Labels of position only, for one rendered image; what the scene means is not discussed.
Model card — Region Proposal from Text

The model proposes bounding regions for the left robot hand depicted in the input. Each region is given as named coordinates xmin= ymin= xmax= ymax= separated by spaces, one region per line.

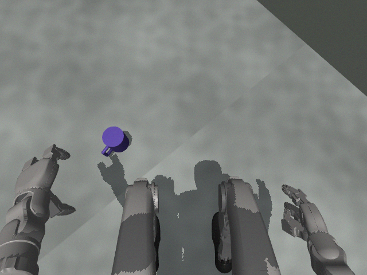
xmin=14 ymin=144 xmax=76 ymax=218

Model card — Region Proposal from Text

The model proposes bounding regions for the left robot arm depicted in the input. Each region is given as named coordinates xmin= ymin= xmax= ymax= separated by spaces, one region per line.
xmin=0 ymin=188 xmax=50 ymax=275

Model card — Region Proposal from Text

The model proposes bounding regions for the mug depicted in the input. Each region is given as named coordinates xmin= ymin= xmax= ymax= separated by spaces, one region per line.
xmin=101 ymin=127 xmax=129 ymax=157

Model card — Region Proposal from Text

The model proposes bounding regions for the right robot hand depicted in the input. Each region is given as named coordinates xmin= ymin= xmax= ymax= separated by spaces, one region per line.
xmin=281 ymin=184 xmax=328 ymax=242

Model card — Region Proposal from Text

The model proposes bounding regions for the right robot arm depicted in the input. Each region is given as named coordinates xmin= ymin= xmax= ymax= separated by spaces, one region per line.
xmin=307 ymin=233 xmax=355 ymax=275

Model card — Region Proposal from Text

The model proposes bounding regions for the right robot foot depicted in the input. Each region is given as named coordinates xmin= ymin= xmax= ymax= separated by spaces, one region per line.
xmin=212 ymin=212 xmax=232 ymax=273

